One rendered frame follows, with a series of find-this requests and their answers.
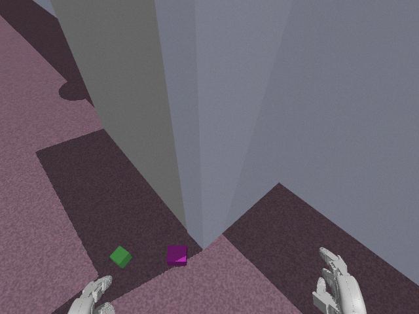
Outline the left robot hand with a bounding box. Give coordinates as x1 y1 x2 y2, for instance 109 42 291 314
67 275 115 314

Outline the right robot hand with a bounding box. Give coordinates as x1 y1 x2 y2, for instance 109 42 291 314
312 247 367 314

